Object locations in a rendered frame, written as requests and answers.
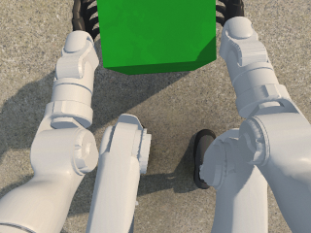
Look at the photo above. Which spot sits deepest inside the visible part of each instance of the robot left upper arm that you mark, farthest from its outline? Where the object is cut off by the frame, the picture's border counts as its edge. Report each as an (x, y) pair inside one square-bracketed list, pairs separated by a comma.
[(60, 158)]

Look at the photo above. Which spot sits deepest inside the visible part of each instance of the robot right forearm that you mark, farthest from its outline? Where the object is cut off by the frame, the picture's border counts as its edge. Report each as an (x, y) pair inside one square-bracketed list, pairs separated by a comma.
[(251, 73)]

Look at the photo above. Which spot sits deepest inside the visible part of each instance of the robot left forearm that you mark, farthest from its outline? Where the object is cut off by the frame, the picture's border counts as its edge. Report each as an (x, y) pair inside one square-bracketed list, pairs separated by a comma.
[(72, 88)]

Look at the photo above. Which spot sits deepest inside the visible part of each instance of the robot right upper arm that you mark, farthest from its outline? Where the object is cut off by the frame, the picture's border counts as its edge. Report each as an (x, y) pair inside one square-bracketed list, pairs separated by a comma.
[(280, 146)]

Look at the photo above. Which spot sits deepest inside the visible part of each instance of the carton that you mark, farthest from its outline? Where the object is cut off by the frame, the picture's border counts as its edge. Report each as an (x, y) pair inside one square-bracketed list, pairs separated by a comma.
[(157, 36)]

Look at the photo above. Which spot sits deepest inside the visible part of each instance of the right robot hand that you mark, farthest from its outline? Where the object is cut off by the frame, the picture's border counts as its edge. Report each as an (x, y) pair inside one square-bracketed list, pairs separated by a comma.
[(232, 8)]

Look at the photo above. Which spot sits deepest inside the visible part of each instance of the robot left shin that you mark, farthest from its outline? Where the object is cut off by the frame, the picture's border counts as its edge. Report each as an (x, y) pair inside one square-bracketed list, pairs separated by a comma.
[(107, 137)]

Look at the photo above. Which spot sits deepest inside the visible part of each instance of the robot right foot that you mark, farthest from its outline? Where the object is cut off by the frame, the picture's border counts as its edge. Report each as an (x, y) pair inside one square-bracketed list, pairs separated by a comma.
[(202, 141)]

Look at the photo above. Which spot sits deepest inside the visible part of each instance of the left robot hand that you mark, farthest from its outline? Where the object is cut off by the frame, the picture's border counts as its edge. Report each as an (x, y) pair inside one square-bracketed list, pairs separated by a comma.
[(82, 21)]

